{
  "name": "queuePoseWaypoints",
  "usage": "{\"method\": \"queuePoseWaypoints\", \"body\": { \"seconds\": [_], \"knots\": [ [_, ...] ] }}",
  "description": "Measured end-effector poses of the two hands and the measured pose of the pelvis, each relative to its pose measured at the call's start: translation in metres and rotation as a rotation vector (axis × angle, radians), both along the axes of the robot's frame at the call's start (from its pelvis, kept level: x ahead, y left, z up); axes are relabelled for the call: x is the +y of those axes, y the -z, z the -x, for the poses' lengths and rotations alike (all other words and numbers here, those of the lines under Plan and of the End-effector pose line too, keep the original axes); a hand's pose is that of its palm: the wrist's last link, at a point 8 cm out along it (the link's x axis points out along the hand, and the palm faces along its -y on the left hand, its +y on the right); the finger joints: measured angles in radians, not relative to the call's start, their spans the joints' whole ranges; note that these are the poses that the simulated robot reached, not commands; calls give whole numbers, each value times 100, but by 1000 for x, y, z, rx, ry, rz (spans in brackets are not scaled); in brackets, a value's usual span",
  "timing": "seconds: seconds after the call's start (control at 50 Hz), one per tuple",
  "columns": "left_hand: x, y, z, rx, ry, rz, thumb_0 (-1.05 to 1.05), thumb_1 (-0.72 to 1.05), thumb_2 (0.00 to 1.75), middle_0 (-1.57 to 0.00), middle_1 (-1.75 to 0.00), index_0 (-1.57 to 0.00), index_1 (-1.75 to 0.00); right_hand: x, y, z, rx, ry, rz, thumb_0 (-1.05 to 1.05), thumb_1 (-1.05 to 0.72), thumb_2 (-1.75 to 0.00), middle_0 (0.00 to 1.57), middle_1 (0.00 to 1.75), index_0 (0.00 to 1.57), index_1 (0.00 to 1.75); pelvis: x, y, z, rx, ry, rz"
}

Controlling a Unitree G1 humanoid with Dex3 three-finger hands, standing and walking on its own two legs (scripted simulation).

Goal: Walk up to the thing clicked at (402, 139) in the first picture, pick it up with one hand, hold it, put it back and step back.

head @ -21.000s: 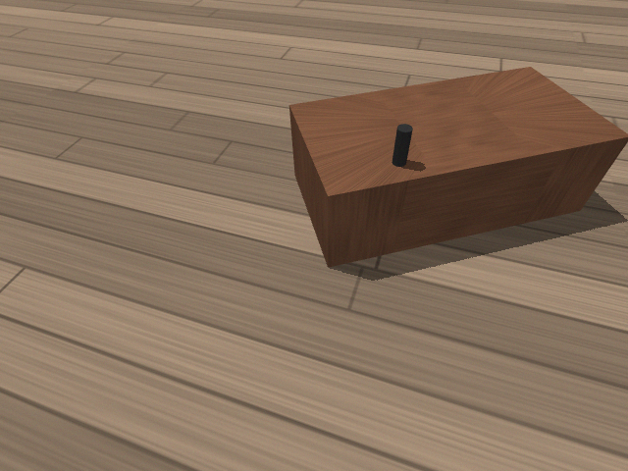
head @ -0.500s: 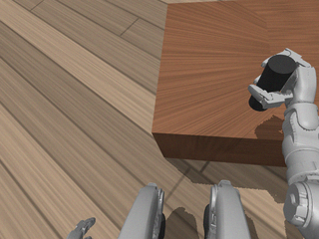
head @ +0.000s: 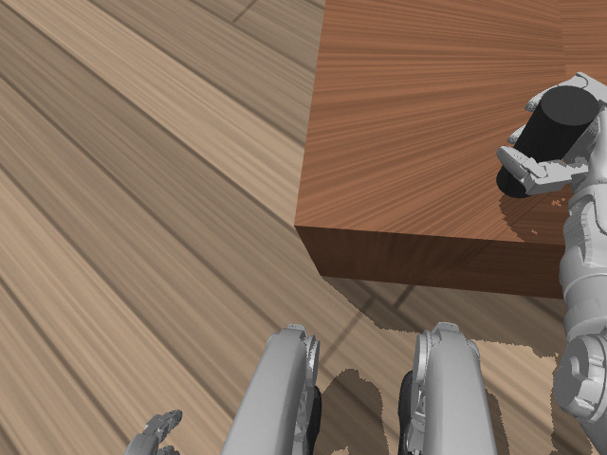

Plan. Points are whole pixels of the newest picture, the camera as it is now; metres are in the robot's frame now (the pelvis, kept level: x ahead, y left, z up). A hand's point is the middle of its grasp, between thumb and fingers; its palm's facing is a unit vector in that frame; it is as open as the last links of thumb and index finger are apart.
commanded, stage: lower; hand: right
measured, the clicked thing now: (539, 149) +0.49 -0.22 -0.01
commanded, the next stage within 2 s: loosen in 0.66 s
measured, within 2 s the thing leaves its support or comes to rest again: rests again in 0.52 s
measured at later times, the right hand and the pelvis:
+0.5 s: hand (528, 158) +0.49 -0.22 -0.04, palm faces +0.09 +1.00 -0.01, open 8.3 cm; pelvis -0.01 +0.00 -0.05, yaw +1 degrees
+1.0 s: hand (530, 157) +0.50 -0.23 -0.05, palm faces +0.10 +0.99 -0.02, open 8.2 cm; pelvis -0.02 +0.00 -0.07, yaw +2 degrees
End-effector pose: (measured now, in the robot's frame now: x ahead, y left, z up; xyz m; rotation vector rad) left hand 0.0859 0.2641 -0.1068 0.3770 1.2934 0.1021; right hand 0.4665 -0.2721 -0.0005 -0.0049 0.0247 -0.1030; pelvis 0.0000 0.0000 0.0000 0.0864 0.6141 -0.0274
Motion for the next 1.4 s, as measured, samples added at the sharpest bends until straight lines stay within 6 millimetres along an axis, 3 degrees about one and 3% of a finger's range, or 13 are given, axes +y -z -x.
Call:
{"method": "queuePoseWaypoints", "body": {
  "seconds": [0.16, 0.52, 0.88, 1.04, 1.14, 1.28, 1.4],
  "knots": [
    [3, 22, 0, 9, -8, -3, 1, 89, 91, -20, -28, -18, -30, 0, 13, -3, -17, 1, 4, 2, 26, -109, 93, 122, 88, 118, 3, 18, 3, 7, -7, 0],
    [2, 49, 12, 17, -10, -10, 0, 90, 89, -19, -28, -19, -29, -4, 41, -1, -12, -10, 1, 2, 26, -109, 93, 122, 88, 118, 2, 48, 13, 3, -19, -6],
    [-1, 70, 26, 29, -23, -6, 0, 91, 88, -19, -28, -19, -28, -6, 47, -5, -20, -6, 14, 2, 27, -107, 95, 118, 90, 114, 2, 67, 21, -3, -24, -8],
    [3, 68, 25, 26, -20, -16, 0, 92, 87, -19, -28, -20, -27, -8, 47, -6, -9, -6, 17, 1, 24, -80, 103, 97, 99, 95, 3, 67, 20, -1, -24, -9],
    [5, 67, 23, 27, -19, -19, 0, 92, 88, -19, -28, -19, -28, -5, 48, -7, -5, -16, 13, 1, 28, -58, 99, 81, 97, 79, 4, 66, 18, 2, -26, -10],
    [6, 65, 18, 16, -24, -20, 0, 91, 89, -19, -28, -19, -28, -5, 49, -8, -5, -5, 4, 0, 37, -35, 79, 58, 78, 57, 5, 64, 15, 3, -30, -11],
    [6, 64, 12, 6, -16, -13, 0, 91, 89, -19, -29, -19, -29, -6, 49, -5, -5, -3, 9, 0, 37, -28, 57, 43, 56, 43, 6, 63, 15, 0, -32, -9]
  ]
}}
